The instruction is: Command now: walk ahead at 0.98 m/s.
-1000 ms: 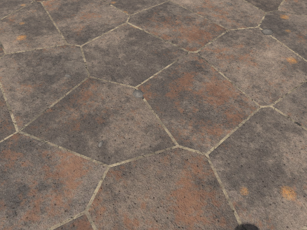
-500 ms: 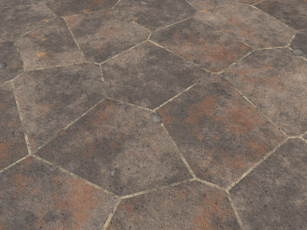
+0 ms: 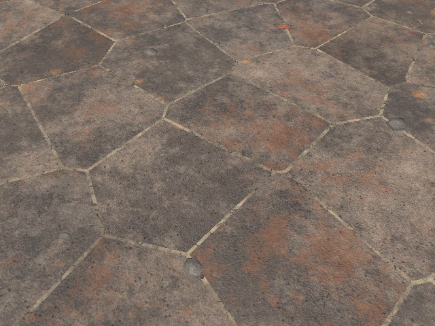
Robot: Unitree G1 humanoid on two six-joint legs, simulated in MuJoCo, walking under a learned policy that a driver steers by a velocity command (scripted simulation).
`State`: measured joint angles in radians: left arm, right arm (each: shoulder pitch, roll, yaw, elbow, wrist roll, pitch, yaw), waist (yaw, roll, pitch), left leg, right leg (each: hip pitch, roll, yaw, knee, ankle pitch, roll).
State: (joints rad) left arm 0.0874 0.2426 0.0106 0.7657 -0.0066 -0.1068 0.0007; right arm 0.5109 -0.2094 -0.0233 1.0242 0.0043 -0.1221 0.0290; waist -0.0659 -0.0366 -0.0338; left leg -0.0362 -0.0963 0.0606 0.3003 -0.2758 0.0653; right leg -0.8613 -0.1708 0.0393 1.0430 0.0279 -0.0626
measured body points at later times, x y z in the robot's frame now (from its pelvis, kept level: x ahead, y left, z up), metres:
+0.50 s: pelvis +0.45 -0.05 +0.00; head +0.44 -0.03 +0.45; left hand +0.38 +0.21 -0.15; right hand +0.66 -0.28 -0.10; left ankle +0.56 +0.14 -0.64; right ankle +0.40 -0.14 -0.74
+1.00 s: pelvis +0.87 +0.11 +0.00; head +0.87 +0.14 +0.45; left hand +0.98 +0.44 -0.03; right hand +1.01 -0.10 -0.12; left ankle +0.79 +0.10 -0.74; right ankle +1.16 +0.03 -0.66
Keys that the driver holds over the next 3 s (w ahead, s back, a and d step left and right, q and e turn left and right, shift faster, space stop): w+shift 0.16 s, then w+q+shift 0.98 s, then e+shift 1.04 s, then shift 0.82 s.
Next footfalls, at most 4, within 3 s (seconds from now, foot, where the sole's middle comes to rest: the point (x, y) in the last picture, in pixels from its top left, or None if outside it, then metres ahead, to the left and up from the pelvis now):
0.20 right None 0.44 -0.14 -0.78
0.72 left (178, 252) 0.82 0.12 -0.78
1.14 right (161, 164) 1.25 0.20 -0.78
1.50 left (86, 176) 1.21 0.50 -0.78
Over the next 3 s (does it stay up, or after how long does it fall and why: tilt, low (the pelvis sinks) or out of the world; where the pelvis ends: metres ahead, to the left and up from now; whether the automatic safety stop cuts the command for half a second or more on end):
stays up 1.26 0.34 -0.01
